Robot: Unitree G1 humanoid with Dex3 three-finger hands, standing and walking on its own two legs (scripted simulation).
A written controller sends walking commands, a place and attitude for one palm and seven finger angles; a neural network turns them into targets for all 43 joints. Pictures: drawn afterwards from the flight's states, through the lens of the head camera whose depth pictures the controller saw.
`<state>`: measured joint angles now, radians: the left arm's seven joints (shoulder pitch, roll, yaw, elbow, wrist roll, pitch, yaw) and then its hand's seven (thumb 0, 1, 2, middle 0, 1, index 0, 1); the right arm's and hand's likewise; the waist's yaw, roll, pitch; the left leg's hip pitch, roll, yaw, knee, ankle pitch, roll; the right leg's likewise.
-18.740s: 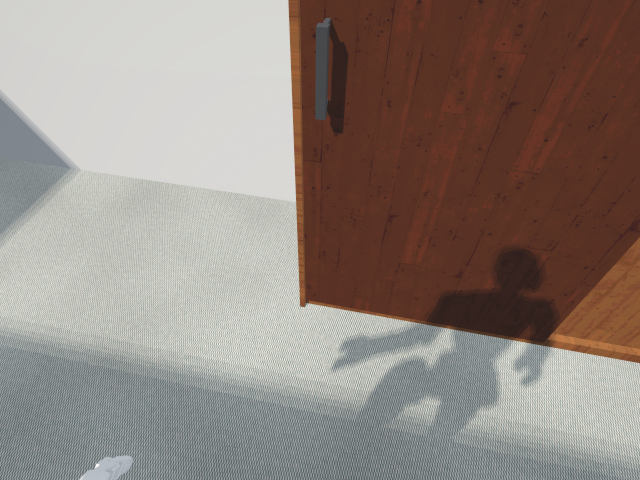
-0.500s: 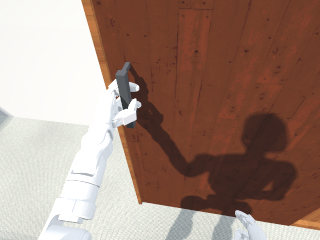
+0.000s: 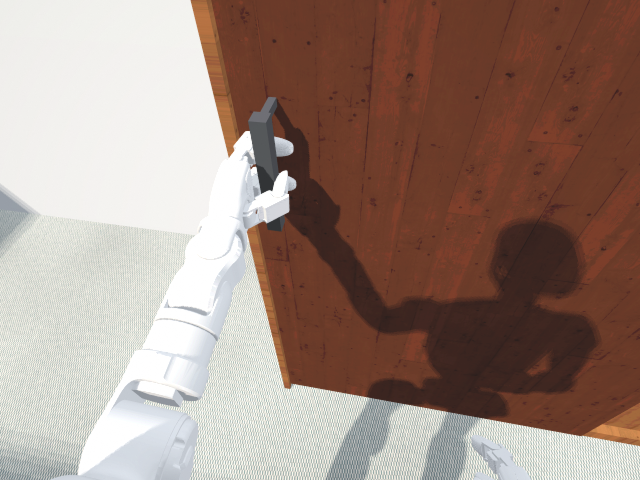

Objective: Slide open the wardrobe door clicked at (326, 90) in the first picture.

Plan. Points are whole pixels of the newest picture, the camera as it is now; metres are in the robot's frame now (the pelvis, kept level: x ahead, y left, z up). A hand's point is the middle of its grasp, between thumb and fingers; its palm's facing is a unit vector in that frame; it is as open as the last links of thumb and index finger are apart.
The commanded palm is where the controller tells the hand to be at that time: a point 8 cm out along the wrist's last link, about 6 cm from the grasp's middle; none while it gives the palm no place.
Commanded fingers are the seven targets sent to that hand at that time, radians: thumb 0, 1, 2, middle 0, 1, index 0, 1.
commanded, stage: step sideways, sliding the door along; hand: left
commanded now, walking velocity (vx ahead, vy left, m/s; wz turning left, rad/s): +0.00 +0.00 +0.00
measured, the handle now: (273, 168) +0.47 +0.10 +0.15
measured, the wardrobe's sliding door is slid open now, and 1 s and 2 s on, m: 0.00 0.02 0.25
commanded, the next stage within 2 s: none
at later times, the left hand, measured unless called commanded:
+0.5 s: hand (290, 196) +0.42 +0.07 +0.15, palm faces +0.17 -0.98 -0.08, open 6.1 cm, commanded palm +0.39 +0.06 +0.16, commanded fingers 0.00 0.90 0.90 -0.45 -1.40 -0.45 -1.40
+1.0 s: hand (312, 192) +0.43 +0.05 +0.14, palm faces +0.51 -0.85 -0.12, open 6.7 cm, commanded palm +0.38 +0.00 +0.14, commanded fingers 0.00 0.90 0.90 -0.45 -1.40 -0.45 -1.40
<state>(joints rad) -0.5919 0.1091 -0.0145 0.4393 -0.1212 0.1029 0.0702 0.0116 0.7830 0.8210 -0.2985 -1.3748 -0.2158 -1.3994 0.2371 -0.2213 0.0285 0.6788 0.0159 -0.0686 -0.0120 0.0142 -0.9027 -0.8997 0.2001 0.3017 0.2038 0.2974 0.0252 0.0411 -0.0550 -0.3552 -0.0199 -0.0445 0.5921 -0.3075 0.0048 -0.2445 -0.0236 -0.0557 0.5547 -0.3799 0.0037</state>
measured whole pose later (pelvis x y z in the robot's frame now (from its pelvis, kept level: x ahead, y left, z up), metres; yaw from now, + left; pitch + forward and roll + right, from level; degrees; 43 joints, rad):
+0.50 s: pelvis +0.01 -0.07 -0.01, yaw +1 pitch -1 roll -1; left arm -0.57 0.17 0.03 0.36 -0.09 -0.03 0.16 0.00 0.76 0.87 -0.41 -1.40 -0.21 -1.40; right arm 0.21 -0.24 0.01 0.73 0.03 0.01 -0.11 0.02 -0.90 -0.90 0.20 0.30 0.20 0.30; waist 0.06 0.04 0.13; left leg -0.39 0.05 0.03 0.94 -0.48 0.00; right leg -0.24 -0.01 -0.13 0.64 -0.37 -0.05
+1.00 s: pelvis +0.10 -0.20 -0.01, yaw +3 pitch -1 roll -1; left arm -0.23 0.19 0.23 -0.12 -0.10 -0.03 0.21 -0.04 0.69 0.85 -0.45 -1.41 -0.13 -1.38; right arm 0.05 -0.23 0.03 0.54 0.02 -0.14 -0.01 0.01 -0.90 -0.90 0.20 0.30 0.30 0.35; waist 0.12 0.10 0.26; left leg -0.33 0.12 -0.05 1.03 -0.62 -0.04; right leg -0.38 -0.07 -0.10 0.65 -0.23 0.02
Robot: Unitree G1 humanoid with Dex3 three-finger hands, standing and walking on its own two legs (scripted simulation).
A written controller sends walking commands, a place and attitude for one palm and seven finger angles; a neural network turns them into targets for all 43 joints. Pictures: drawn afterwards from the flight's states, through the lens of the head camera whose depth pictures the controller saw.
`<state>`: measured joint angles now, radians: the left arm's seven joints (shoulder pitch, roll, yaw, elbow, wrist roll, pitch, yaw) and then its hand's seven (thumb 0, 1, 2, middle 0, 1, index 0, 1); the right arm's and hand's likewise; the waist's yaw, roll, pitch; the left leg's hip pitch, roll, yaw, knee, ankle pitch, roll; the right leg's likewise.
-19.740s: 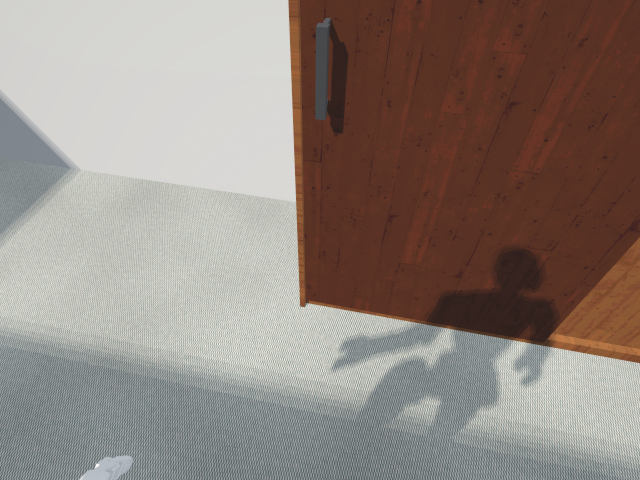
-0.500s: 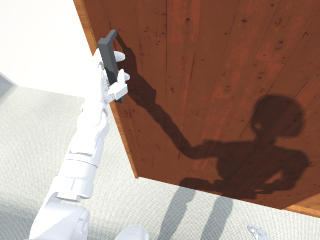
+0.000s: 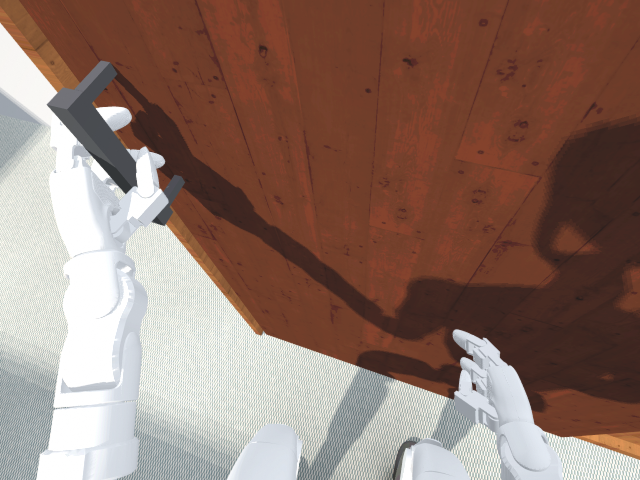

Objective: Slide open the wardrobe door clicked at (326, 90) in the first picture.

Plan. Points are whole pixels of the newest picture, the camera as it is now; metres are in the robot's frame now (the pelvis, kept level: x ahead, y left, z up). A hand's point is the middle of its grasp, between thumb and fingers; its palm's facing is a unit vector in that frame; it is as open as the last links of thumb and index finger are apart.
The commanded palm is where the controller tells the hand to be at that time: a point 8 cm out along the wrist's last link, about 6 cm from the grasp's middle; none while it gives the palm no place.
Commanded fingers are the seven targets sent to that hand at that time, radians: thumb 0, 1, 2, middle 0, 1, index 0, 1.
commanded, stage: step sideways, sliding the door along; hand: left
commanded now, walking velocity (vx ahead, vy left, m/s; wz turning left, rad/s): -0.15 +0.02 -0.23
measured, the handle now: (134, 154) +0.38 +0.26 +0.16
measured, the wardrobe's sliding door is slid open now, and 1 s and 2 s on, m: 0.02 0.25 0.41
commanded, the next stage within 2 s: none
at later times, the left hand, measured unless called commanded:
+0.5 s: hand (238, 217) +0.32 +0.13 +0.16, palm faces +0.25 -0.97 +0.01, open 6.2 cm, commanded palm +0.28 +0.11 +0.14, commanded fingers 0.00 0.90 0.90 -0.45 -1.40 -0.45 -1.40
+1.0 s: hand (360, 265) +0.29 +0.02 +0.16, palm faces +0.12 -0.99 -0.02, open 6.9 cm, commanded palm +0.26 +0.01 +0.15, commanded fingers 0.00 0.90 0.90 -0.45 -1.40 -0.45 -1.40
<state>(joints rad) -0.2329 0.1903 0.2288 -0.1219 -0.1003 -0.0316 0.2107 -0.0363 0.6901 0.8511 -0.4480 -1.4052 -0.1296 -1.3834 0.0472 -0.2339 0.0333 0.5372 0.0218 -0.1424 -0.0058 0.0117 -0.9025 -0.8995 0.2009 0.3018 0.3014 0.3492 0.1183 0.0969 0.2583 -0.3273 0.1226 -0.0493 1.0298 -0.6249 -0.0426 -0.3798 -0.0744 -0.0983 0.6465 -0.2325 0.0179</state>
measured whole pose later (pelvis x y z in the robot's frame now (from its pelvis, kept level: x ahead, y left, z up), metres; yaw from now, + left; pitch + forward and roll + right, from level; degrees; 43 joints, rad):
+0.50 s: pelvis +0.01 -0.03 +0.03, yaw -5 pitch -1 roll -5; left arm 0.03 0.11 0.01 -0.36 -0.04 -0.08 0.19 0.03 0.76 0.85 -0.38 -1.41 -0.21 -1.36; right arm 0.11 -0.15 0.04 0.49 0.00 -0.15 0.03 0.02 -0.90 -0.90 0.20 0.30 0.21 0.30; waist 0.16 0.05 0.23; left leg -0.10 0.19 0.16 0.40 -0.26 -0.04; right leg -0.44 0.00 -0.10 0.92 -0.37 0.05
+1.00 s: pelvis -0.05 -0.10 +0.01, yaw -6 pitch -2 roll -1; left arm -0.07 0.14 0.03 -0.26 -0.04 -0.10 0.19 -0.01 0.78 0.83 -0.40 -1.41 -0.06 -1.27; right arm 0.12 -0.23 -0.03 0.57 0.01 -0.07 -0.02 0.02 -0.91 -0.90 0.20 0.30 0.22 0.31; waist 0.04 -0.01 0.19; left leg -0.27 0.05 0.09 0.62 -0.31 0.03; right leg -0.49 0.05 -0.01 0.91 -0.40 0.00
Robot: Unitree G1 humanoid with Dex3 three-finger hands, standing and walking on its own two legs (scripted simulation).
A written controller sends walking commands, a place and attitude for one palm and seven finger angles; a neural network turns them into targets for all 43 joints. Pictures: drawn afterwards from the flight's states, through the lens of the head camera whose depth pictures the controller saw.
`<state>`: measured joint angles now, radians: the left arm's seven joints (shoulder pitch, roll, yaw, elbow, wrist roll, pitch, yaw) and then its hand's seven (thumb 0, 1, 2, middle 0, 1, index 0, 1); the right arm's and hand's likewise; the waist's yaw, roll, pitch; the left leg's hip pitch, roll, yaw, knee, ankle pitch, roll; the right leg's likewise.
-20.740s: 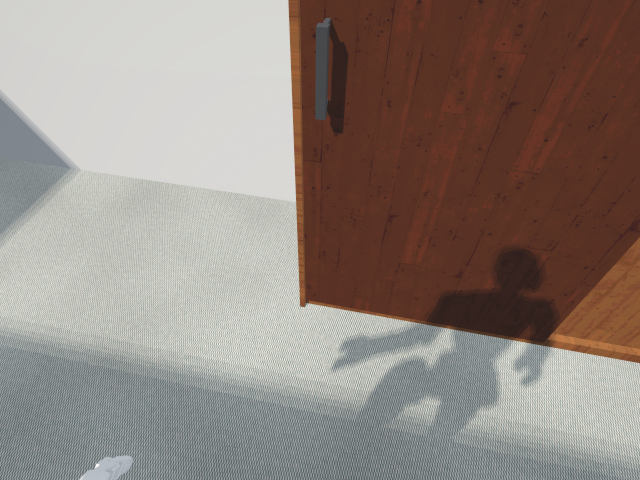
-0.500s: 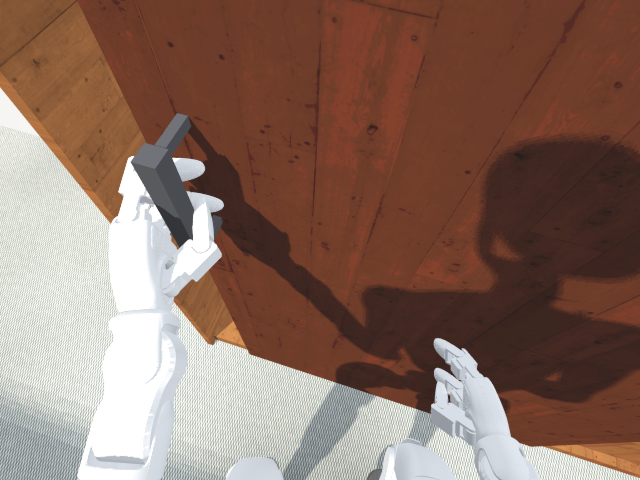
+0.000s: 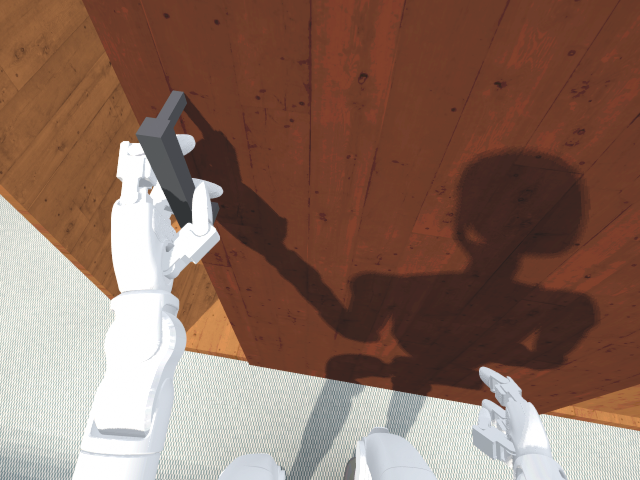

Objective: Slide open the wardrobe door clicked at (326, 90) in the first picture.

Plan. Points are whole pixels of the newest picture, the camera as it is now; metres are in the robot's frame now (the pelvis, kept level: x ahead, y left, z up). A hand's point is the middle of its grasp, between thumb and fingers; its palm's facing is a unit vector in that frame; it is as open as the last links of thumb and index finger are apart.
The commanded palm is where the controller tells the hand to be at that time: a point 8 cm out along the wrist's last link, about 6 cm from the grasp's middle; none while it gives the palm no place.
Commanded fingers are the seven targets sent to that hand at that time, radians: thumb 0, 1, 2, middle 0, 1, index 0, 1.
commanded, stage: step sideways, sliding the door along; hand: left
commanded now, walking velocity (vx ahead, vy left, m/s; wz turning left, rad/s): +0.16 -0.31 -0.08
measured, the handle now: (190, 181) +0.37 +0.18 +0.15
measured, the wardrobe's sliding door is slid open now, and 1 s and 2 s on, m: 0.25 0.41 0.61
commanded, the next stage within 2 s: none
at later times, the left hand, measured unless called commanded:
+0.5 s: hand (302, 236) +0.32 +0.06 +0.15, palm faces +0.36 -0.93 -0.09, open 6.7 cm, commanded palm +0.28 +0.04 +0.14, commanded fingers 0.00 0.90 0.90 -0.45 -1.40 -0.45 -1.40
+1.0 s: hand (382, 245) +0.32 -0.02 +0.15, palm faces +0.32 -0.95 -0.01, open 6.3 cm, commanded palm +0.28 -0.04 +0.13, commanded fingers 0.00 0.90 0.90 -0.45 -1.40 -0.45 -1.40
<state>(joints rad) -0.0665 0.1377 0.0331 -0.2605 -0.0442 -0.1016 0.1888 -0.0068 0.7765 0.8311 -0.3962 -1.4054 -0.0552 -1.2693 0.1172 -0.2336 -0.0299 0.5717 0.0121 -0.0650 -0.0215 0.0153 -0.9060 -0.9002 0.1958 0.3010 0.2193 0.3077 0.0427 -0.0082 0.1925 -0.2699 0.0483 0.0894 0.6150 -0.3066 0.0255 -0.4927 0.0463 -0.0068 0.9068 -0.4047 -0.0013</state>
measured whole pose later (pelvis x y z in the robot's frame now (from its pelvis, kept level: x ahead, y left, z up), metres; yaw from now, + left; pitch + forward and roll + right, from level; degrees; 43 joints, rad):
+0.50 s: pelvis -0.04 -0.13 +0.00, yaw -1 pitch +0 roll +0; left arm -0.27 0.16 0.14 0.02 -0.09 0.00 0.24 -0.01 0.78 0.86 -0.39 -1.40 -0.06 -1.33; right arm 0.10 -0.25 -0.01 0.65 0.04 -0.04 -0.04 0.01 -0.90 -0.90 0.20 0.30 0.20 0.30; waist 0.08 0.08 0.15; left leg -0.49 0.11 0.02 1.03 -0.56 -0.05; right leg -0.20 -0.05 -0.13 0.56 -0.34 -0.01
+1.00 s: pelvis -0.03 -0.22 +0.02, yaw +0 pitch -2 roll -6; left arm -0.27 0.18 0.07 -0.08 -0.07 -0.04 0.16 0.00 0.77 0.88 -0.35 -1.40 -0.16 -1.35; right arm 0.10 -0.15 0.02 0.54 0.03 -0.08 0.01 0.01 -0.90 -0.90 0.20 0.30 0.21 0.30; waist 0.17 0.06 0.22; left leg -0.21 0.28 0.07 0.45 -0.19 -0.11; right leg -0.39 -0.06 -0.07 0.82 -0.33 0.07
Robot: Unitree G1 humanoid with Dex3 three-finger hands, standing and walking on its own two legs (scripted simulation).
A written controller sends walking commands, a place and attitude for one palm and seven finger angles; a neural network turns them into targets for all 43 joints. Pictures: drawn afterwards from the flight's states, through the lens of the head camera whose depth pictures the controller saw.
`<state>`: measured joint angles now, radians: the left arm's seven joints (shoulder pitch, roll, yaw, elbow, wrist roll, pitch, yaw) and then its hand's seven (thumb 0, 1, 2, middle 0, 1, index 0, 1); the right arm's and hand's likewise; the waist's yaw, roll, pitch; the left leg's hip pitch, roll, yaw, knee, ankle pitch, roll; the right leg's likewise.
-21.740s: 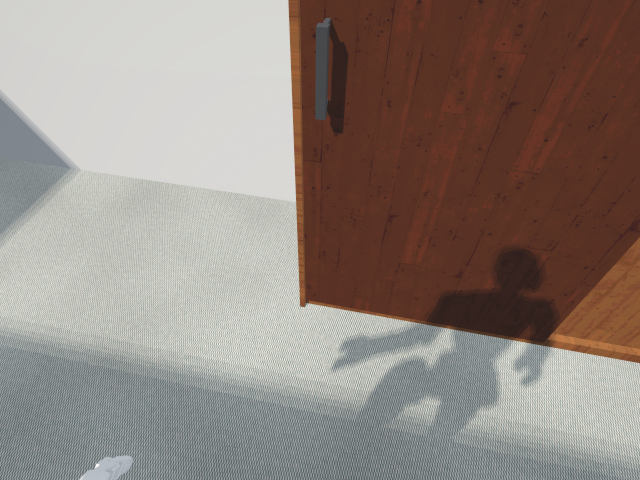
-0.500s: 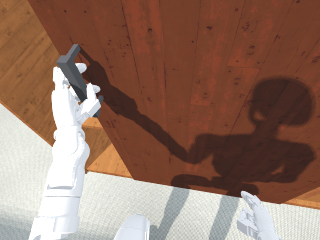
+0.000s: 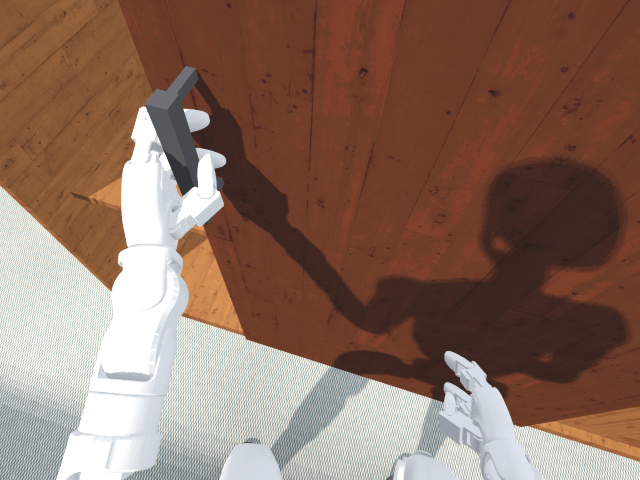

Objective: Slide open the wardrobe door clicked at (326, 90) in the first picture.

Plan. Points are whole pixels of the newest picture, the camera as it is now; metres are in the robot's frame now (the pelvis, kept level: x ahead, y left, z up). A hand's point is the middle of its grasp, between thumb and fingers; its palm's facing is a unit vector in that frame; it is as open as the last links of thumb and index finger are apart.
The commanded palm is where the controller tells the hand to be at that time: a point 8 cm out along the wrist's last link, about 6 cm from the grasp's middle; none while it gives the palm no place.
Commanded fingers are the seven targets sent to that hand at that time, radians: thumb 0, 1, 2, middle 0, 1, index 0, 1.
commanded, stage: step sideways, sliding the door along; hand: left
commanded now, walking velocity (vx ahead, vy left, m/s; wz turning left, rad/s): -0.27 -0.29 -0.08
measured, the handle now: (195, 154) +0.38 +0.24 +0.13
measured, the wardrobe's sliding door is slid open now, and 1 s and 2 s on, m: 0.41 0.61 0.67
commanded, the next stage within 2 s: stop walking and hold the door there in 1.72 s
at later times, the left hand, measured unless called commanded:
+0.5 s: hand (301, 220) +0.33 +0.11 +0.13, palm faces +0.30 -0.95 +0.03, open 6.6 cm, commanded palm +0.30 +0.09 +0.10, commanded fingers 0.00 0.90 0.90 -0.45 -1.40 -0.45 -1.40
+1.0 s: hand (403, 250) +0.32 +0.01 +0.13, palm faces +0.36 -0.93 -0.08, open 6.7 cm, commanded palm +0.29 -0.01 +0.11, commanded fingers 0.00 0.90 0.90 -0.45 -1.40 -0.45 -1.40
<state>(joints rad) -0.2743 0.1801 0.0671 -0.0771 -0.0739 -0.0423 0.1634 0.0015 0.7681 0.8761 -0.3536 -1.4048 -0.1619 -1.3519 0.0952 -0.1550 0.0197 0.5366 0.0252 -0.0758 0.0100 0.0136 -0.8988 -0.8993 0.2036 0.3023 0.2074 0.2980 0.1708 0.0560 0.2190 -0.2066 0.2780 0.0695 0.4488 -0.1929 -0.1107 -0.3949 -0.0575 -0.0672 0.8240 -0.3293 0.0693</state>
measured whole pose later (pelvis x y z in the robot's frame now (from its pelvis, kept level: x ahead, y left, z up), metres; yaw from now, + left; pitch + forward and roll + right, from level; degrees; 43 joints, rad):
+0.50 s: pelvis +0.00 -0.08 +0.00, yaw -1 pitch -2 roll -7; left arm -0.17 0.13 0.09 -0.16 -0.03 -0.08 0.19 0.00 0.78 0.83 -0.36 -1.41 -0.12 -1.30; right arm 0.18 -0.20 -0.01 0.58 0.01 -0.10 0.03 0.02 -0.90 -0.90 0.20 0.30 0.20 0.30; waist 0.11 0.03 0.21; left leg -0.18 0.20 0.13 0.49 -0.26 -0.02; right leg -0.49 -0.01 -0.03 1.07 -0.41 0.05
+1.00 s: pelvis -0.03 -0.18 -0.01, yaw -2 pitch +0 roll +1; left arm -0.20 0.18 0.17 -0.06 -0.08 -0.06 0.23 -0.02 0.78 0.85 -0.38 -1.38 -0.05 -1.34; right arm 0.09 -0.27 -0.02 0.62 0.03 -0.06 -0.06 0.01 -0.90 -0.90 0.20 0.30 0.20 0.30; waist 0.07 0.01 0.17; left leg -0.35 0.04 0.13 0.76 -0.45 -0.07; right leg -0.28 -0.04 -0.08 0.51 -0.21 -0.03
